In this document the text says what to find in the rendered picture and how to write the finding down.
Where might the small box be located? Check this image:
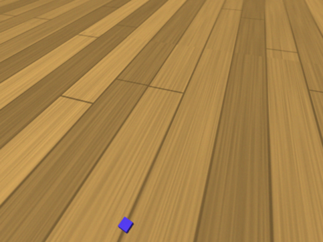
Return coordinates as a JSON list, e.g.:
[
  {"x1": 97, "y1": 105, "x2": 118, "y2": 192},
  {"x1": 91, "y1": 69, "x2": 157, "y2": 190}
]
[{"x1": 118, "y1": 217, "x2": 133, "y2": 233}]

